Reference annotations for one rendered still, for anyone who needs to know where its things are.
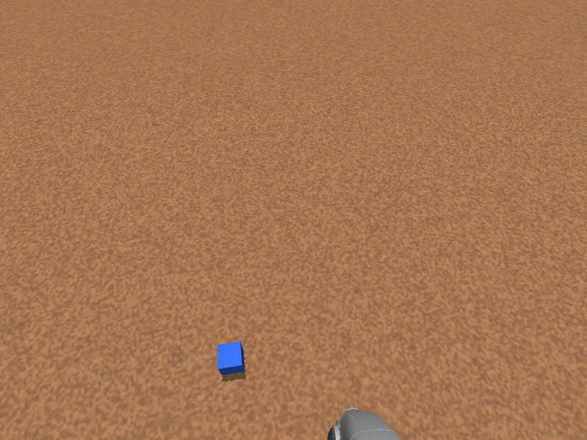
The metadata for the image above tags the cube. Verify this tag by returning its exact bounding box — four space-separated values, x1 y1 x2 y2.
217 342 245 375

